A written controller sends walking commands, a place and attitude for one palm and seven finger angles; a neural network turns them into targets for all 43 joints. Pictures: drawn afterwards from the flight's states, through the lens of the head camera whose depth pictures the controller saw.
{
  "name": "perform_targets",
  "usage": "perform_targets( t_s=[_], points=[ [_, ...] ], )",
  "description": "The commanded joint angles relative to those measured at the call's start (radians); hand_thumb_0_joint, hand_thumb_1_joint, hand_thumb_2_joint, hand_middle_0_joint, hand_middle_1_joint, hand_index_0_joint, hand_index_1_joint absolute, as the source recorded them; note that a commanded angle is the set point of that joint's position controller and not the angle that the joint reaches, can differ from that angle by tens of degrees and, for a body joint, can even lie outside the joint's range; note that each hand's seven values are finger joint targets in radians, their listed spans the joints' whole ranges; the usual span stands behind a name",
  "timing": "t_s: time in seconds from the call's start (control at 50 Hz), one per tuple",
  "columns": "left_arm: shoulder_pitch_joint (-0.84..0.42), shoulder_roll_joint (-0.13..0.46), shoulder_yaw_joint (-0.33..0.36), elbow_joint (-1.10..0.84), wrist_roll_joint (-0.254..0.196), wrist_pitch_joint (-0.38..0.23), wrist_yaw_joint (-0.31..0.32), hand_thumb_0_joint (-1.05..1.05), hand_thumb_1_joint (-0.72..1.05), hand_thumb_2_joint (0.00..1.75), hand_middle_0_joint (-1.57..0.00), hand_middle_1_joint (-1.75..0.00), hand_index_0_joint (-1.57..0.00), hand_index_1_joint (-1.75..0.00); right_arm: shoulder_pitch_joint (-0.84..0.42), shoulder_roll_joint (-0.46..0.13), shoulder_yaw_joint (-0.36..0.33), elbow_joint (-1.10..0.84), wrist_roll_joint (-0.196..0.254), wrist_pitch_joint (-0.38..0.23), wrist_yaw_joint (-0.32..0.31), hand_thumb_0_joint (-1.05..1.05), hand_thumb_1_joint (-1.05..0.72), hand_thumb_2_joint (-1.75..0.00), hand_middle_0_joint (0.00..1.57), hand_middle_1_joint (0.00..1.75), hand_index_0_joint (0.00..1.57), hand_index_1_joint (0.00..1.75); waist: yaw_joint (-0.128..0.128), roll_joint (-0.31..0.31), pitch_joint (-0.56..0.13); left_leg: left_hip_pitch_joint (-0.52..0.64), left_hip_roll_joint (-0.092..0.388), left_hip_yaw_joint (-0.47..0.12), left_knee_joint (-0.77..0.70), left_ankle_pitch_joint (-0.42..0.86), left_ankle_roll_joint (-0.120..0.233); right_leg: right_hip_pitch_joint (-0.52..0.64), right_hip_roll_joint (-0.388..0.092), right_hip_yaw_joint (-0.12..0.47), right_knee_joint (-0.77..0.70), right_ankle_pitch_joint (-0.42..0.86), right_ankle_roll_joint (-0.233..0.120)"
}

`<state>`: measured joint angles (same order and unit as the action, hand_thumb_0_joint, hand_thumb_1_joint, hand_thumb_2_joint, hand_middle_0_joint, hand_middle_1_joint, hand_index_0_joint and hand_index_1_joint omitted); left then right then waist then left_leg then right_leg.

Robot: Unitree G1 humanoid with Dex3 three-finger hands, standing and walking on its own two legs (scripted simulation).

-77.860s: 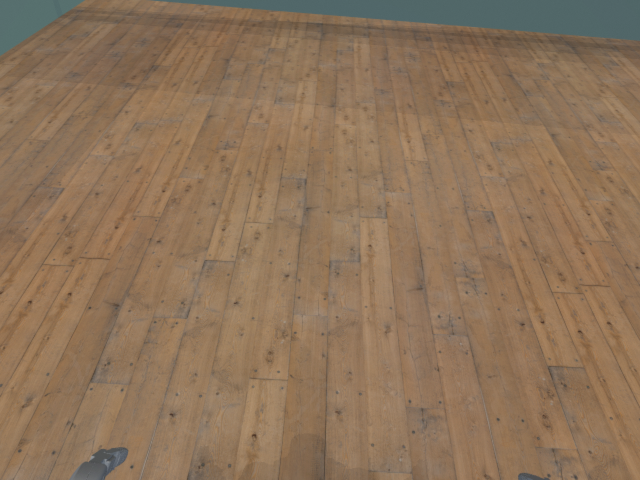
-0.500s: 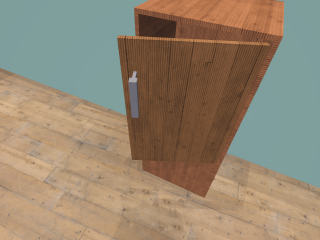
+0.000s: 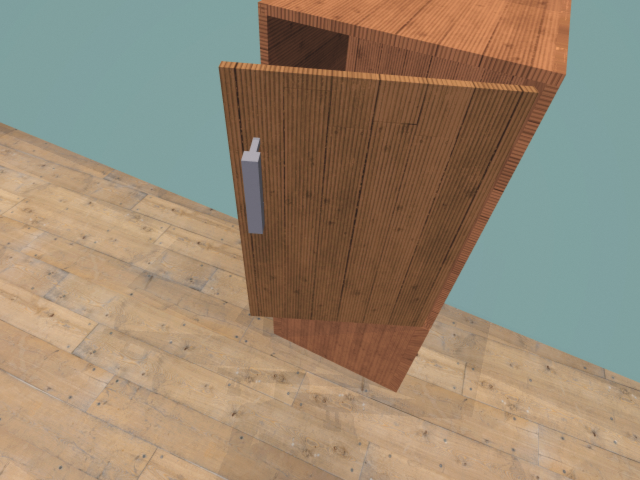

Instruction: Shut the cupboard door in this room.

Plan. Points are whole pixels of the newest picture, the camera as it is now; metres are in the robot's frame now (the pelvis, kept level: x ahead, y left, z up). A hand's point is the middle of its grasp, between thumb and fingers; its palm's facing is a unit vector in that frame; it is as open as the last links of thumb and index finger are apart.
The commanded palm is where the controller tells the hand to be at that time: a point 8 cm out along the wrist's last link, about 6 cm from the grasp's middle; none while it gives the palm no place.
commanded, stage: shuffle to correct the standing spot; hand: left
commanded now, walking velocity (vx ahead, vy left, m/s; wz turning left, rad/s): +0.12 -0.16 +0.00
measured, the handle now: (256, 186) +0.50 +0.14 +0.09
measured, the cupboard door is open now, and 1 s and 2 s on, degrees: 24 24 24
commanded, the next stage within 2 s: come to a stop and stand still in 0.40 s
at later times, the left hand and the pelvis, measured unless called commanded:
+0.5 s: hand out of the picture +0.11 +0.13 -0.17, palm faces -0.03 -0.98 -0.19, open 7.3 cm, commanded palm none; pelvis +0.06 -0.07 +0.00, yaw -2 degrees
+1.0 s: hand out of the picture +0.10 +0.08 -0.18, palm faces +0.02 -0.98 -0.20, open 7.3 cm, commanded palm none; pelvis +0.08 -0.10 +0.00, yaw -1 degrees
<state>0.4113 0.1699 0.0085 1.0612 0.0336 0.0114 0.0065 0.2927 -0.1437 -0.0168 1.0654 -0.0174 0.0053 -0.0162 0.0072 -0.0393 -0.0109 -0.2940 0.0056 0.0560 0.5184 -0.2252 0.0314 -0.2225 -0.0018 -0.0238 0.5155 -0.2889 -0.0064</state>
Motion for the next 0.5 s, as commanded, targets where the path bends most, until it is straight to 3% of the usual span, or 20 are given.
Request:
perform_targets(
  t_s=[0.0,0.04,0.08,0.12,0.16,0.18,0.2,0.22,0.24,0.26,0.28,0.32,0.36,0.4,0.44,0.46,0.48],
  points=[
    [0.088,0.078,0.019,-0.040,-0.003,-0.018,0.000,0.00,0.90,0.90,-0.20,-0.30,-0.20,-0.30,0.007,-0.137,-0.037,-0.062,-0.003,-0.026,-0.018,0.00,-0.90,-0.90,0.20,0.30,0.20,0.30,0.003,0.004,0.088,-0.076,0.112,-0.126,-0.091,-0.254,0.035,-0.058,-0.079,0.132,-0.145,-0.121,-0.066],
    [0.100,0.093,0.025,-0.035,-0.005,-0.022,0.006,0.00,0.90,0.90,-0.20,-0.30,-0.20,-0.30,0.006,-0.095,-0.025,-0.063,-0.002,-0.034,-0.018,0.00,-0.90,-0.90,0.20,0.30,0.20,0.30,0.007,-0.104,0.076,-0.115,0.049,-0.014,0.056,-0.134,0.013,-0.001,-0.135,0.212,-0.196,-0.049,-0.099],
    [0.105,0.105,0.032,-0.031,-0.006,-0.023,0.011,0.00,0.90,0.90,-0.20,-0.30,-0.20,-0.30,-0.003,-0.066,-0.018,-0.064,-0.004,-0.037,-0.018,0.00,-0.90,-0.90,0.20,0.30,0.20,0.30,0.008,-0.147,0.084,-0.156,0.015,0.040,0.175,-0.150,-0.003,0.022,-0.196,0.275,-0.220,0.064,-0.151],
    [0.103,0.096,0.035,-0.034,-0.004,-0.022,0.016,0.00,0.90,0.90,-0.20,-0.30,-0.20,-0.30,-0.004,-0.052,-0.016,-0.059,-0.004,-0.039,-0.019,0.00,-0.90,-0.90,0.20,0.30,0.20,0.30,0.003,-0.096,0.088,-0.138,0.027,0.045,0.159,-0.163,-0.002,0.032,-0.192,0.245,-0.186,0.166,-0.173],
    [0.073,0.084,0.034,-0.037,-0.005,-0.014,0.013,0.00,0.90,0.90,-0.20,-0.30,-0.20,-0.30,0.028,-0.053,-0.015,-0.035,-0.001,-0.045,-0.023,0.00,-0.90,-0.90,0.20,0.30,0.20,0.30,-0.017,-0.051,0.078,-0.020,0.047,0.036,0.034,-0.058,0.003,-0.020,-0.143,0.169,-0.100,0.238,-0.142],
    [0.061,0.066,0.029,-0.043,-0.007,-0.011,0.009,0.00,0.90,0.90,-0.20,-0.30,-0.20,-0.30,0.077,-0.078,-0.019,-0.013,-0.001,-0.049,-0.027,0.00,-0.90,-0.90,0.20,0.30,0.20,0.30,-0.034,0.023,0.060,0.090,0.107,-0.024,-0.038,0.056,0.022,-0.090,-0.087,0.104,-0.023,0.212,-0.105],
    [0.065,0.037,0.025,-0.048,-0.007,-0.012,0.003,0.00,0.90,0.90,-0.20,-0.30,-0.20,-0.30,0.140,-0.141,-0.035,0.013,-0.007,-0.051,-0.036,0.00,-0.90,-0.90,0.20,0.30,0.20,0.30,-0.051,0.177,0.029,0.230,0.246,-0.205,-0.097,0.200,0.083,-0.219,-0.010,0.022,0.127,0.114,-0.055],
    [0.029,0.026,0.022,-0.069,-0.003,-0.016,0.003,0.00,0.90,0.90,-0.20,-0.30,-0.20,-0.30,0.209,-0.195,-0.051,0.026,-0.013,-0.048,-0.043,0.00,-0.90,-0.90,0.20,0.30,0.20,0.30,-0.076,0.304,0.024,0.305,0.400,-0.385,-0.177,0.308,0.176,-0.341,0.024,-0.050,0.310,-0.160,-0.023],
    [-0.043,0.057,0.032,-0.091,0.007,-0.007,0.004,0.00,0.90,0.90,-0.20,-0.30,-0.20,-0.30,0.233,-0.195,-0.050,0.039,-0.018,-0.045,-0.047,0.00,-0.90,-0.90,0.20,0.30,0.20,0.30,-0.089,0.296,0.092,0.272,0.450,-0.414,-0.209,0.388,0.218,-0.417,-0.004,0.000,0.468,-0.279,-0.021],
    [-0.065,0.066,0.044,-0.101,0.008,-0.003,0.000,0.00,0.90,0.90,-0.20,-0.30,-0.20,-0.30,0.213,-0.171,-0.044,0.035,-0.017,-0.047,-0.049,0.00,-0.90,-0.90,0.20,0.30,0.20,0.30,-0.072,0.227,0.126,0.206,0.446,-0.372,-0.212,0.413,0.222,-0.431,-0.037,0.045,0.525,-0.242,-0.021],
    [-0.070,0.052,0.046,-0.105,0.006,-0.001,-0.006,0.00,0.90,0.90,-0.20,-0.30,-0.20,-0.30,0.176,-0.159,-0.040,0.022,-0.016,-0.051,-0.050,0.00,-0.90,-0.90,0.20,0.30,0.20,0.30,-0.054,0.171,0.129,0.166,0.423,-0.318,-0.206,0.420,0.209,-0.410,-0.051,0.048,0.527,-0.204,-0.017],
    [-0.087,0.018,0.043,-0.111,0.001,0.004,-0.023,0.00,0.90,0.90,-0.20,-0.30,-0.20,-0.30,0.113,-0.165,-0.045,0.003,-0.019,-0.059,-0.050,0.00,-0.90,-0.90,0.20,0.30,0.20,0.30,-0.031,0.161,0.108,0.136,0.374,-0.216,-0.205,0.422,0.173,-0.353,-0.065,0.020,0.433,-0.146,-0.004],
    [-0.086,-0.001,0.043,-0.112,-0.005,0.013,-0.031,0.00,0.90,0.90,-0.20,-0.30,-0.20,-0.30,0.060,-0.185,-0.052,-0.017,-0.022,-0.055,-0.046,0.00,-0.90,-0.90,0.20,0.30,0.20,0.30,-0.015,0.200,0.076,0.061,0.319,-0.110,-0.207,0.338,0.129,-0.221,-0.059,-0.025,0.300,-0.084,0.008],
    [-0.082,-0.002,0.046,-0.109,-0.005,0.016,-0.036,0.00,0.90,0.90,-0.20,-0.30,-0.20,-0.30,0.034,-0.197,-0.063,-0.025,-0.022,-0.045,-0.039,0.00,-0.90,-0.90,0.20,0.30,0.20,0.30,-0.010,0.232,0.059,0.014,0.280,-0.076,-0.186,0.198,0.102,-0.130,-0.028,-0.085,0.187,0.000,0.015],
    [-0.071,0.013,0.051,-0.106,-0.005,0.010,-0.037,0.00,0.90,0.90,-0.20,-0.30,-0.20,-0.30,0.037,-0.210,-0.074,-0.026,-0.020,-0.033,-0.036,0.00,-0.90,-0.90,0.20,0.30,0.20,0.30,-0.004,0.205,0.031,-0.003,0.266,-0.066,-0.121,0.129,0.073,-0.040,-0.003,-0.122,0.056,0.077,0.015],
    [-0.047,0.033,0.057,-0.099,-0.004,0.006,-0.035,0.00,0.90,0.90,-0.20,-0.30,-0.20,-0.30,0.040,-0.204,-0.076,-0.025,-0.019,-0.028,-0.033,0.00,-0.90,-0.90,0.20,0.30,0.20,0.30,0.007,0.168,0.017,-0.041,0.243,-0.052,-0.066,0.074,0.052,0.041,0.009,-0.131,-0.011,0.115,0.013],
    [0.006,0.074,0.066,-0.088,-0.004,-0.001,-0.030,0.00,0.90,0.90,-0.20,-0.30,-0.20,-0.30,0.041,-0.183,-0.074,-0.030,-0.016,-0.025,-0.028,0.00,-0.90,-0.90,0.20,0.30,0.20,0.30,0.036,0.086,-0.005,-0.100,0.193,-0.008,0.032,-0.028,0.019,0.142,-0.029,-0.083,-0.087,0.139,0.004]
  ],
)
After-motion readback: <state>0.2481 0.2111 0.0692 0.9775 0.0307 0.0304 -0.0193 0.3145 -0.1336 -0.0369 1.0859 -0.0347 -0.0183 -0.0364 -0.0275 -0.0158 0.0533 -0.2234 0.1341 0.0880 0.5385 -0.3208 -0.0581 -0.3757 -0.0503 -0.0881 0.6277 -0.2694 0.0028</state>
